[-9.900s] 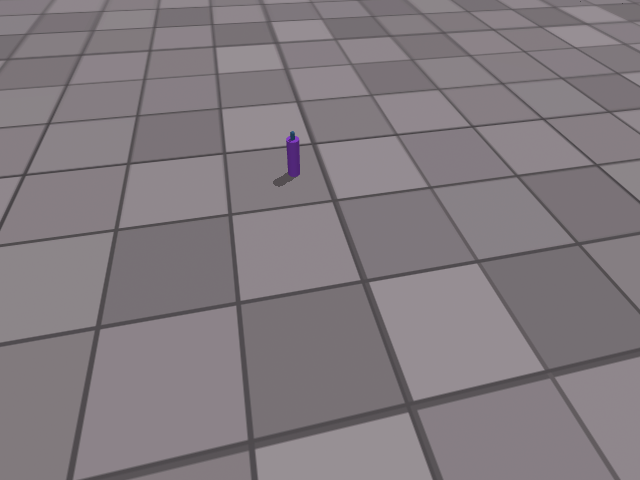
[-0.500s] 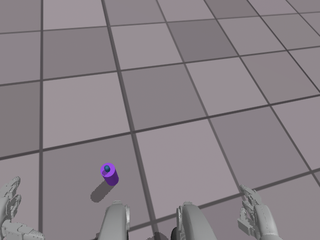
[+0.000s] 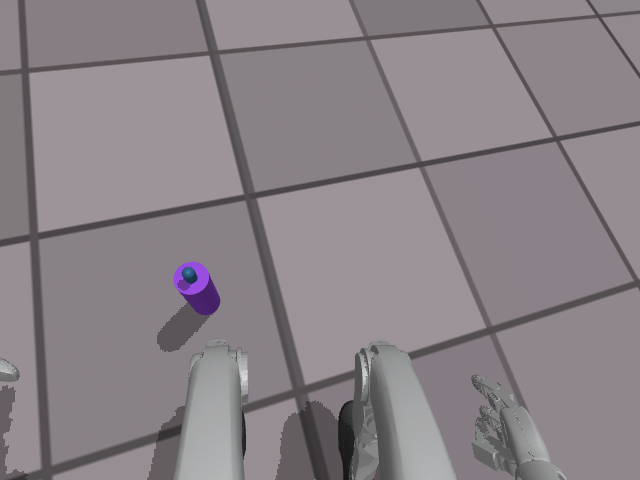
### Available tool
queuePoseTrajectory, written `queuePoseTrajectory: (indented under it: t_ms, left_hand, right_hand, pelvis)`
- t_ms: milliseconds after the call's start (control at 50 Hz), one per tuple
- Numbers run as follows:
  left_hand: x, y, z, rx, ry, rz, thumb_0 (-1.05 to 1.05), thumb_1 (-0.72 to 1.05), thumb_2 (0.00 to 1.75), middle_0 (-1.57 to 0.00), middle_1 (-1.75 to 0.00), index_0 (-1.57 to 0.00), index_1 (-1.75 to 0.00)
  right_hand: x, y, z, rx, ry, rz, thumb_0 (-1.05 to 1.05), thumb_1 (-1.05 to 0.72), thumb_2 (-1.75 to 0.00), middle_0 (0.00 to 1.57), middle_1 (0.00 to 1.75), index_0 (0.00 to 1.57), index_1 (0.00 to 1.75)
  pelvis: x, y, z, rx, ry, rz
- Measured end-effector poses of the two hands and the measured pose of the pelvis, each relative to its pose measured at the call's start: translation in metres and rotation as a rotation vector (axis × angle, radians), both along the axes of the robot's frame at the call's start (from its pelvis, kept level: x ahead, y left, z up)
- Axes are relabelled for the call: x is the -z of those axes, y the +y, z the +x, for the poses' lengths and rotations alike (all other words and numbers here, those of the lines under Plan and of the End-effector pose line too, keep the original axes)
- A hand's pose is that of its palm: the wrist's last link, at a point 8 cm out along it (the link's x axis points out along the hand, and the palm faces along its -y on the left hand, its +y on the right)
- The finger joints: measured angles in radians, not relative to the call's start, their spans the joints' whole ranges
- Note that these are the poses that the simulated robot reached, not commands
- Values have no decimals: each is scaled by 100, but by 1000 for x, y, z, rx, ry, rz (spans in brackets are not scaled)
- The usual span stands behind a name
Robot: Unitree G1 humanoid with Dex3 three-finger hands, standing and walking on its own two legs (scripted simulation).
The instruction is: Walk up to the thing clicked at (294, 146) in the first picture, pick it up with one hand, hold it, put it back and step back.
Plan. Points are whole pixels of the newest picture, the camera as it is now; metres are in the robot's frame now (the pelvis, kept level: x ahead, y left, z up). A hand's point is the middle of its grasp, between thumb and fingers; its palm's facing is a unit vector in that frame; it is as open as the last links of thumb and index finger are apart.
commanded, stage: go down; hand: left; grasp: from the side
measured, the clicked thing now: (198, 288) +0.43 +0.21 -0.39
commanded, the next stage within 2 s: approach in 1.06 s
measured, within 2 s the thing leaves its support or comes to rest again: neither
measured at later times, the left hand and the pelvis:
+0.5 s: hand out of the picture +0.35 +0.38 -0.08, palm faces +0.13 -0.99 -0.11, open 17.5 cm; pelvis -0.01 +0.00 -0.06, yaw -2 degrees
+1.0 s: hand (2, 279) +0.37 +0.39 -0.10, palm faces +0.12 -0.99 -0.10, open 17.5 cm; pelvis -0.02 +0.00 -0.09, yaw -2 degrees
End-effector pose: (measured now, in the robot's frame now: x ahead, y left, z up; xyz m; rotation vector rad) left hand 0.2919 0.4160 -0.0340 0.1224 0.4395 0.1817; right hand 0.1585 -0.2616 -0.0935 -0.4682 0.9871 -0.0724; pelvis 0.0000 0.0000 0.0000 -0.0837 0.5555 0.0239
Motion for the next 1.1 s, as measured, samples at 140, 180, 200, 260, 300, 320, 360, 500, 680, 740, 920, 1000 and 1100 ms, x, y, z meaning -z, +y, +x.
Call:
queuePoseTrajectory:
  t_ms: [140,180,200,260,300,320,360,500,680,740,920,1000,1100]
  left_hand:
    - [14,5,16,21,-49,-11,-2,-50,6,-5,-5,-4,-6]
    - [17,7,18,23,-60,-15,-2,-50,6,-5,-5,-4,-5]
    - [19,8,19,23,-64,-16,-2,-50,6,-5,-4,-4,-5]
    - [24,11,21,22,-78,-19,-2,-51,6,-5,-4,-4,-5]
    - [27,12,22,23,-88,-20,-2,-51,6,-5,-4,-4,-5]
    - [28,13,23,24,-92,-20,-2,-52,6,-5,-4,-4,-4]
    - [31,14,25,27,-102,-20,-2,-52,6,-5,-3,-4,-4]
    - [39,16,32,38,-132,-26,-2,-53,5,-5,-3,-4,-4]
    - [46,20,37,42,-159,-33,-2,-53,6,-5,-3,-3,-4]
    - [48,21,39,47,-167,-32,-2,-53,6,-5,-3,-3,-4]
    - [52,22,44,50,-187,-34,-2,-54,6,-5,-4,-3,-5]
    - [54,23,47,51,-196,-34,-2,-54,6,-5,-4,-3,-5]
    - [56,25,49,53,-203,-36,-2,-54,7,-5,-4,-3,-5]
  right_hand:
    - [21,-5,-7,0,17,-19,1,-89,-90,20,30,21,30]
    - [26,-6,-8,-1,23,-22,1,-89,-90,20,30,21,30]
    - [29,-7,-9,-2,26,-23,1,-90,-90,20,30,21,30]
    - [37,-7,-11,-6,35,-26,1,-90,-90,20,30,21,30]
    - [42,-8,-12,-10,39,-27,1,-90,-90,20,30,21,30]
    - [44,-8,-12,-12,42,-28,1,-90,-90,20,30,21,30]
    - [49,-8,-13,-16,46,-30,1,-91,-90,20,30,21,30]
    - [63,-9,-14,-24,50,-34,1,-91,-90,20,30,21,30]
    - [75,-8,-18,-30,56,-39,1,-92,-90,20,30,21,30]
    - [78,-8,-20,-31,59,-41,1,-92,-90,20,30,21,30]
    - [85,-9,-29,-28,74,-40,1,-92,-90,20,30,21,30]
    - [88,-9,-32,-26,80,-41,1,-92,-90,20,30,21,30]
    - [91,-10,-34,-22,84,-43,1,-91,-90,20,30,21,30]
  pelvis:
    - [22,0,-4,8,13,-9]
    - [28,0,-5,9,14,-10]
    - [30,0,-5,9,15,-11]
    - [38,-1,-7,11,18,-12]
    - [43,-1,-8,12,18,-13]
    - [45,-1,-8,12,19,-13]
    - [50,-1,-9,13,19,-14]
    - [64,-1,-10,15,21,-18]
    - [77,0,-13,16,16,-22]
    - [81,0,-15,17,13,-24]
    - [90,1,-18,21,10,-25]
    - [93,1,-18,21,11,-27]
    - [97,1,-18,22,11,-28]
